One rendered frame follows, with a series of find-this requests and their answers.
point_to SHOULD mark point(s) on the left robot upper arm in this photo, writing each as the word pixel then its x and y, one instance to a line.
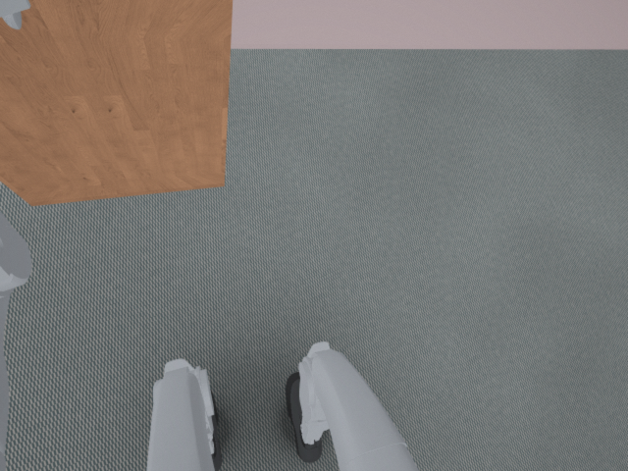
pixel 15 269

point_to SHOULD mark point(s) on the cabinet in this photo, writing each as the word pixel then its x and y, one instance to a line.
pixel 112 98

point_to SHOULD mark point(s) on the left robot hand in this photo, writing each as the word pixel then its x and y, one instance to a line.
pixel 10 11

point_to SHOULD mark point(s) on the right robot foot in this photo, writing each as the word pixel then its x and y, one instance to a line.
pixel 307 452

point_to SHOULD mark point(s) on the robot right thigh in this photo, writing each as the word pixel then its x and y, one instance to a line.
pixel 364 436

